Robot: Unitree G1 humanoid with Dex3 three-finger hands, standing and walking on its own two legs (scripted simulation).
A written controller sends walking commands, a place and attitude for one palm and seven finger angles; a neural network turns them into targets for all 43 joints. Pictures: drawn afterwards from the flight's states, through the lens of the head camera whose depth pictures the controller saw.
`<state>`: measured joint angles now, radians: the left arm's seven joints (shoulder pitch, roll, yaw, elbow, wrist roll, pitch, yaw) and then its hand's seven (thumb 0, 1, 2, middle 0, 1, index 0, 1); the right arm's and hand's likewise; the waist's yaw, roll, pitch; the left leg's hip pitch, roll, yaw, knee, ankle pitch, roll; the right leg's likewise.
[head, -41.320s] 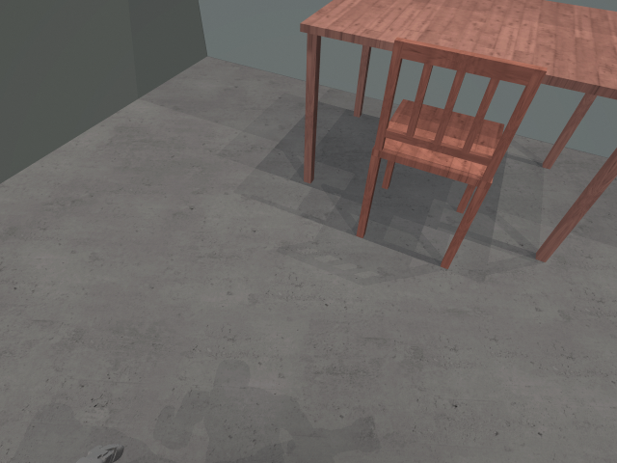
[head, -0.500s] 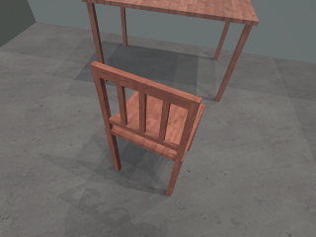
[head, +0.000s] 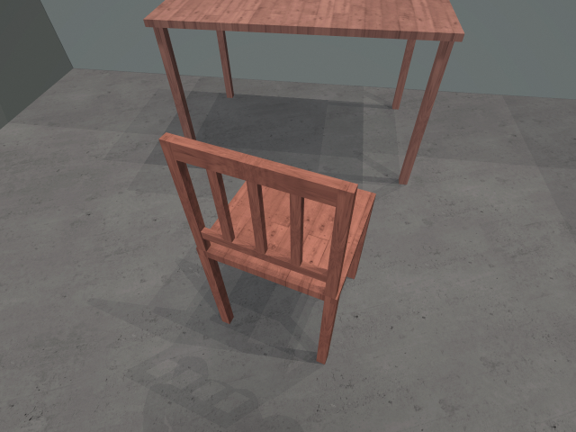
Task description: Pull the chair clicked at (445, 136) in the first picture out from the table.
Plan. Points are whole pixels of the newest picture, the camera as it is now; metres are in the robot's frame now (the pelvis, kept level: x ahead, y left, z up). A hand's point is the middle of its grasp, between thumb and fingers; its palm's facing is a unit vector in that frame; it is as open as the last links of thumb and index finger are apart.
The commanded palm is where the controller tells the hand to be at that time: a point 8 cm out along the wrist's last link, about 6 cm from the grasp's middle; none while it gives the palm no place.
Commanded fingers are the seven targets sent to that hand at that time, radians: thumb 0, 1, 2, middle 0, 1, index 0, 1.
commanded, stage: let the arm hang, fingers relaxed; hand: left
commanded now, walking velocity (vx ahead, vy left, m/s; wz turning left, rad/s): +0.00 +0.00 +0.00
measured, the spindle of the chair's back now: (258, 218) +0.55 +0.10 -0.10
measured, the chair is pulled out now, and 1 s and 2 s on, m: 0.69 0.69 0.69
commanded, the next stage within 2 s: look to check the result in 0.26 s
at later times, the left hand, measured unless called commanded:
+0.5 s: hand out of the picture +0.00 +0.16 -0.17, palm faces +0.00 -0.98 -0.19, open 7.3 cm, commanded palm none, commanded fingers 0.00 0.90 0.90 -0.20 -0.30 -0.20 -0.30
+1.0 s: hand out of the picture +0.00 +0.15 -0.17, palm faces +0.00 -0.98 -0.19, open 7.3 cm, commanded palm none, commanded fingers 0.00 0.90 0.90 -0.20 -0.30 -0.20 -0.30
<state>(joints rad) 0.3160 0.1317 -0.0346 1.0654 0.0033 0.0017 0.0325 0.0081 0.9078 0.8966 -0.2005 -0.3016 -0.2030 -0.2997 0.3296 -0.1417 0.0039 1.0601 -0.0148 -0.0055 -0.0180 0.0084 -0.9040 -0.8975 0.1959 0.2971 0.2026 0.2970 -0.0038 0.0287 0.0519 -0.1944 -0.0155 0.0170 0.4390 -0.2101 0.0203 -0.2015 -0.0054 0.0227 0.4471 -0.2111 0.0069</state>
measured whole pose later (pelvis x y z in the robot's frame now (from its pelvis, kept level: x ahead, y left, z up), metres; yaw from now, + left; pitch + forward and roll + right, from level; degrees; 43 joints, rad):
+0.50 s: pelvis +0.00 -0.01 +0.00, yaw -1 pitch -2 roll +0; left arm 0.30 0.13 -0.02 1.08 0.00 0.00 0.04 0.01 0.91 0.90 -0.20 -0.30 -0.20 -0.30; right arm 0.35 -0.12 0.00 1.09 -0.02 -0.01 -0.03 0.01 -0.90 -0.90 0.19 0.30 0.20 0.30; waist -0.01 0.02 0.06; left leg -0.20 0.00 0.02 0.43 -0.21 0.01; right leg -0.21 0.01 0.03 0.44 -0.20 -0.01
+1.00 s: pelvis +0.00 -0.01 +0.00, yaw -1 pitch -1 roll +0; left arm 0.30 0.13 -0.02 1.08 0.01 0.00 0.04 0.01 0.91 0.90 -0.20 -0.30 -0.20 -0.30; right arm 0.34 -0.12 0.00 1.08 -0.01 -0.01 -0.03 0.01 -0.90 -0.90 0.19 0.30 0.20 0.30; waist -0.01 0.01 0.07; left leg -0.20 0.01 0.02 0.43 -0.21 0.00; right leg -0.21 0.02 0.03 0.44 -0.21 -0.01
